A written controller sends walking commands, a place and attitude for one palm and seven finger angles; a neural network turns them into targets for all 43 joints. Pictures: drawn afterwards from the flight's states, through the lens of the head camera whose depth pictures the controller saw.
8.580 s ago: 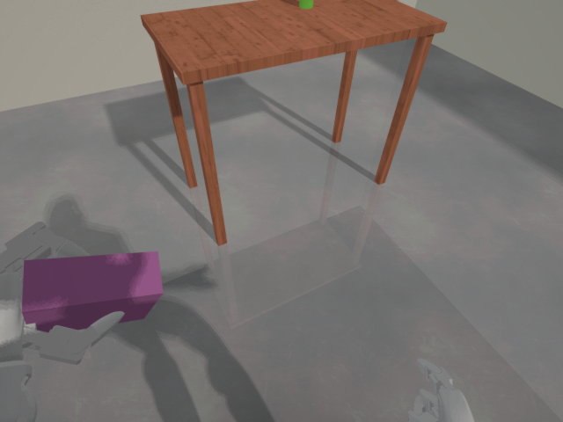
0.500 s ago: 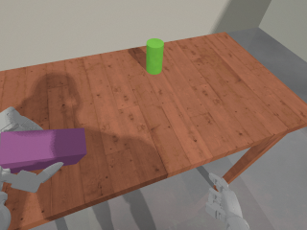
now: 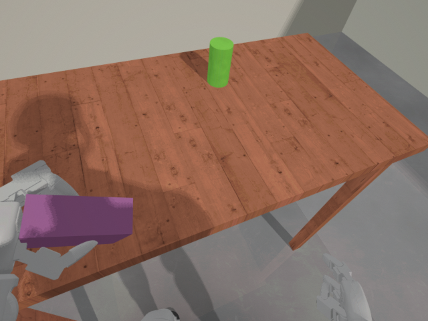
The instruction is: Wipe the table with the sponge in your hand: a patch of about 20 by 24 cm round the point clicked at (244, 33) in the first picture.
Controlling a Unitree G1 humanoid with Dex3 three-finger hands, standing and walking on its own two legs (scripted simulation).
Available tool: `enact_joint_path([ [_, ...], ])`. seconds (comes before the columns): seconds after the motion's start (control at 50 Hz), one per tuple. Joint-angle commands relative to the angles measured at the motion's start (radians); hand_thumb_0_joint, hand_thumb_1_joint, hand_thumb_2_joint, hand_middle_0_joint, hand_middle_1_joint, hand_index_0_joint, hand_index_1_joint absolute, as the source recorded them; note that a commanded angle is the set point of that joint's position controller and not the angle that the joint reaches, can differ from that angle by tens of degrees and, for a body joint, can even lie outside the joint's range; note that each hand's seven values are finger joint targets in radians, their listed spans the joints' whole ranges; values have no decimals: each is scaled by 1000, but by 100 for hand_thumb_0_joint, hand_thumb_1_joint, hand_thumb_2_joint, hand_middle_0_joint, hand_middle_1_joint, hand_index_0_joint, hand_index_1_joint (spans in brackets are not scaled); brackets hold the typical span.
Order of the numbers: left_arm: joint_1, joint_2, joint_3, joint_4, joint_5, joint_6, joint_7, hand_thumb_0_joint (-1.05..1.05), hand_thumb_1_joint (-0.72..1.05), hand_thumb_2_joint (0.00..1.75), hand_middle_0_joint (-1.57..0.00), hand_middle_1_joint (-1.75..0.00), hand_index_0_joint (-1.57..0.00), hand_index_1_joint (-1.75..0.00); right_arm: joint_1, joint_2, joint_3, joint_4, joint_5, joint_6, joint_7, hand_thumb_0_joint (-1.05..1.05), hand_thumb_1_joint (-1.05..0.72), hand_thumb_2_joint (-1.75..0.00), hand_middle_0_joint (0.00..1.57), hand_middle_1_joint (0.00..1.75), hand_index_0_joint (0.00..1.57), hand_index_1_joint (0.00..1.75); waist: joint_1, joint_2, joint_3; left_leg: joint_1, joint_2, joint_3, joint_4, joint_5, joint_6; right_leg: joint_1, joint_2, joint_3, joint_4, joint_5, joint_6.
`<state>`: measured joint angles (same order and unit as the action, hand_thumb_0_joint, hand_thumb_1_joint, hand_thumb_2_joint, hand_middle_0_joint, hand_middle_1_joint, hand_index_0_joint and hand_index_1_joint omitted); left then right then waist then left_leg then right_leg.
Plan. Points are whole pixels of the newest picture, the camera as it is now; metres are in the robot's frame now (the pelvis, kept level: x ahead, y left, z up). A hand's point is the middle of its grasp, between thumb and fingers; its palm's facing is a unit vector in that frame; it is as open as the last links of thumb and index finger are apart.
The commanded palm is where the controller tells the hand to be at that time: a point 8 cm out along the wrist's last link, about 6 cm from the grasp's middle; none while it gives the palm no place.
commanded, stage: come to a stop and stand still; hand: left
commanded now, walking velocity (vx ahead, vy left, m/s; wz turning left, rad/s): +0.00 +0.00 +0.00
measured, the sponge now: (92, 223) +0.23 +0.19 +0.12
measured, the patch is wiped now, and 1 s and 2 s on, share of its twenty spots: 0.00 0.00 0.00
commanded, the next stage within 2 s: look again from close up in 0.36 s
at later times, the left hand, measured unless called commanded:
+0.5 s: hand (4, 217) +0.21 +0.28 +0.15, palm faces +0.43 -0.82 -0.38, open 9.3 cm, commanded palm +0.15 +0.30 +0.18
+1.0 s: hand (41, 193) +0.25 +0.25 +0.16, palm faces +0.40 -0.81 -0.43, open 9.3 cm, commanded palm +0.18 +0.27 +0.18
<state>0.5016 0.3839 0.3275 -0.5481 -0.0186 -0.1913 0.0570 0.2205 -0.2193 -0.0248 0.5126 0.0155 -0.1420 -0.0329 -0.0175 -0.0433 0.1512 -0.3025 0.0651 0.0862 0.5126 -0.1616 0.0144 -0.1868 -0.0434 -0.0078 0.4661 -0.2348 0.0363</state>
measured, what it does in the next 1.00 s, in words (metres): stands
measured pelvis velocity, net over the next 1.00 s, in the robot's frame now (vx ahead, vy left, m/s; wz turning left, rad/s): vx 0.04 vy -0.01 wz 0.04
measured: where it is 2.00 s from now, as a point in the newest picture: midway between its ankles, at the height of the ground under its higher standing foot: outside the picture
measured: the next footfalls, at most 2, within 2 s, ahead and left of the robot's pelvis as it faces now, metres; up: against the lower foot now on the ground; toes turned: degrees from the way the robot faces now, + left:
none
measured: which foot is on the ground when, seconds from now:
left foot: down 0.00-1.00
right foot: down 0.00-1.00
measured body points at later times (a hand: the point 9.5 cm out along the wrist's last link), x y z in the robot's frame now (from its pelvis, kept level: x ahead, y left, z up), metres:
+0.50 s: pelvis +0.01 +0.01 +0.00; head +0.05 +0.05 +0.45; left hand +0.19 +0.32 +0.17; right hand +0.23 -0.17 -0.05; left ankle +0.08 +0.11 -0.74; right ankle +0.02 -0.16 -0.73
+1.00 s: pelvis +0.04 -0.01 +0.00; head +0.08 +0.01 +0.45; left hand +0.22 +0.29 +0.18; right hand +0.22 -0.23 -0.07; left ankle +0.08 +0.11 -0.74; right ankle +0.02 -0.16 -0.74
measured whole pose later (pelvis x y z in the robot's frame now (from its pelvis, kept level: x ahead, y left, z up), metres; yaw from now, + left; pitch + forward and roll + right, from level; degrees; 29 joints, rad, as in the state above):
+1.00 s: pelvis +0.04 -0.01 +0.00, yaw +2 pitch -2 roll -1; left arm 0.43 0.38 0.39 -0.50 -0.03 -0.19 0.09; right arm 0.19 -0.18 -0.01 0.56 0.03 -0.12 -0.02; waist 0.02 -0.02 0.14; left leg -0.27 0.06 0.04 0.50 -0.20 0.00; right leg -0.13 0.00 0.03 0.43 -0.27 0.03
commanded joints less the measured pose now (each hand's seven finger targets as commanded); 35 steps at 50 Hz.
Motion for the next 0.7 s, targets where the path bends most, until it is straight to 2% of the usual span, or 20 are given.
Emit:
enact_joint_path([
  [0.0,-143,258,276,-221,-4,-97,81,0,10,130,-120,-160,-120,-160,-115,-113,-24,-143,-1,-65,-15,0,-90,-90,20,30,20,30,49,269,-186,-7,56,-116,-248,-386,10,50,46,-45,-21,-119,-54],
  [0.02,-158,202,233,-194,-10,-103,77,0,10,130,-120,-160,-120,-160,-98,-105,-23,-133,-1,-62,-15,0,-90,-90,20,30,20,30,41,257,-194,-40,62,-124,-251,-417,19,80,39,-51,-14,-107,-56],
  [0.1,-110,178,216,-127,-3,-107,64,0,10,130,-120,-160,-120,-160,-91,-100,-19,-99,-3,-88,-1,0,-90,-90,20,30,20,30,40,136,-195,60,20,-95,-162,-337,0,-8,30,-4,-119,-133,-68],
  [0.12,-130,120,154,-128,-4,-105,52,0,10,130,-120,-160,-120,-160,-75,-102,-19,-89,-5,-87,3,0,-90,-90,20,30,20,30,33,114,-192,61,23,-106,-160,-349,4,-16,28,-9,-123,-126,-63],
  [0.16,-181,117,127,-155,2,-103,47,0,10,130,-120,-160,-120,-160,-92,-109,-18,-80,-8,-101,8,0,-90,-90,20,30,20,30,32,105,-170,57,24,-123,-176,-350,4,-26,33,-1,-129,-126,-56],
  [0.22,-208,83,85,-142,16,-91,50,0,10,130,-120,-160,-120,-160,-98,-104,-11,-70,-6,-111,10,0,-90,-90,20,30,20,30,35,174,-179,43,52,-165,-244,-405,14,8,48,-18,-84,-102,-44],
  [0.28,-222,131,127,-166,19,-96,58,0,10,130,-120,-160,-120,-160,-108,-92,-14,-77,-8,-111,11,0,-90,-90,20,30,20,30,39,111,-174,51,34,-152,-197,-349,15,9,29,23,-126,-85,-56],
  [0.3,-202,165,165,-155,22,-92,65,0,10,130,-120,-160,-120,-160,-124,-95,-8,-69,-7,-109,12,0,-90,-90,20,30,20,30,41,123,-185,90,31,-144,-195,-321,10,-17,35,32,-132,-81,-55],
  [0.32,-213,114,120,-163,14,-98,58,0,10,130,-120,-160,-120,-160,-110,-86,-6,-71,-11,-101,10,0,-90,-90,20,30,20,30,36,119,-198,83,34,-154,-186,-310,15,3,25,25,-135,-56,-55],
  [0.38,-242,135,137,-212,9,-106,61,0,10,130,-120,-160,-120,-160,-115,-89,-12,-85,-8,-99,8,0,-90,-90,20,30,20,30,32,163,-202,115,31,-154,-177,-212,10,13,20,38,-124,6,-60],
  [0.4,-212,170,176,-190,13,-100,70,0,10,130,-120,-160,-120,-160,-134,-91,-7,-77,-7,-98,8,0,-90,-90,20,30,20,30,40,187,-227,134,39,-156,-191,-200,8,17,28,29,-113,10,-54],
  [0.42,-213,103,117,-186,5,-101,61,0,10,130,-120,-160,-120,-160,-114,-87,-8,-83,-8,-89,9,0,-90,-90,20,30,20,30,36,200,-223,119,45,-164,-195,-198,13,31,29,14,-106,22,-53],
  [0.44,-237,138,138,-235,6,-104,63,0,10,130,-120,-160,-120,-160,-123,-91,-14,-98,-5,-92,10,0,-90,-90,20,30,20,30,36,219,-225,123,51,-168,-200,-190,12,41,25,17,-97,27,-55],
  [0.5,-158,156,172,-168,5,-92,71,0,10,130,-120,-160,-120,-160,-127,-90,-8,-89,-3,-85,10,0,-90,-90,20,30,20,30,44,175,-236,134,48,-161,-190,-160,10,41,25,12,-109,37,-52],
  [0.52,-155,105,124,-164,-1,-92,62,0,10,130,-120,-160,-120,-160,-111,-88,-10,-94,-5,-74,11,0,-90,-90,20,30,20,30,39,163,-242,130,47,-155,-173,-140,15,50,18,10,-120,60,-52],
  [0.54,-188,133,138,-213,-1,-93,63,0,10,130,-120,-160,-120,-160,-117,-91,-15,-108,-2,-76,11,0,-90,-90,20,30,20,30,34,146,-234,137,40,-148,-159,-103,12,53,9,22,-122,87,-56],
  [0.6,-135,148,159,-175,3,-86,69,0,10,130,-120,-160,-120,-160,-122,-99,-14,-97,1,-71,11,0,-90,-90,20,30,20,30,36,161,-255,168,33,-133,-144,-27,6,47,6,23,-113,126,-55],
  [0.62,-133,98,112,-165,-3,-85,60,0,10,130,-120,-160,-120,-160,-105,-97,-14,-96,-2,-61,12,0,-90,-90,20,30,20,30,33,172,-250,155,37,-140,-151,-30,9,53,10,8,-110,123,-52],
  [0.64,-160,139,139,-219,-2,-89,64,0,10,130,-120,-160,-120,-160,-114,-100,-21,-107,3,-63,11,0,-90,-90,20,30,20,30,33,177,-255,161,42,-143,-149,-9,10,65,4,12,-102,138,-54],
  [0.68,-136,144,148,-193,-3,-87,66,0,10,130,-120,-160,-120,-160,-111,-97,-20,-104,3,-56,8,0,-90,-90,20,30,20,30,35,152,-246,152,38,-135,-135,-10,12,66,-5,18,-112,146,-54],
])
